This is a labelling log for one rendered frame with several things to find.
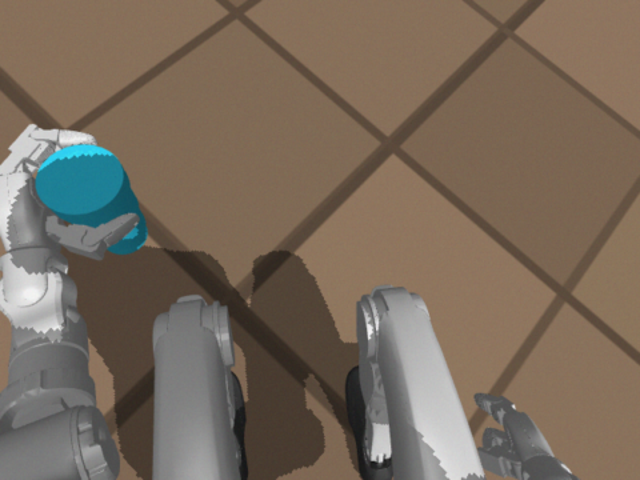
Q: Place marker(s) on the right robot hand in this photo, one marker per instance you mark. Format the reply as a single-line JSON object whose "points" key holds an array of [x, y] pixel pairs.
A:
{"points": [[503, 453]]}

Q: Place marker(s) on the right robot arm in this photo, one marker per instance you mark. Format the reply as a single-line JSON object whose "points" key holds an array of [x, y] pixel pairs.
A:
{"points": [[544, 467]]}

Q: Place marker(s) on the left robot foot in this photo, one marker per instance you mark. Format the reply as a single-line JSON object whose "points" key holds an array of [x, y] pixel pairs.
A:
{"points": [[239, 427]]}

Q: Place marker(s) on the right robot foot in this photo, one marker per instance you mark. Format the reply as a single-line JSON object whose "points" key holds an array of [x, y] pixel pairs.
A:
{"points": [[369, 470]]}

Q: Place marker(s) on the left robot hand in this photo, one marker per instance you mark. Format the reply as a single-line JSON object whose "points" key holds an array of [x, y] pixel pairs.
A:
{"points": [[26, 221]]}

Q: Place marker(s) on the cup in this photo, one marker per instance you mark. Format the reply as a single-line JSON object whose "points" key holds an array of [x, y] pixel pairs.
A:
{"points": [[87, 185]]}

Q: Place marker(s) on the left robot arm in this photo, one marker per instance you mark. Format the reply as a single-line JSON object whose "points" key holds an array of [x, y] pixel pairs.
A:
{"points": [[50, 428]]}

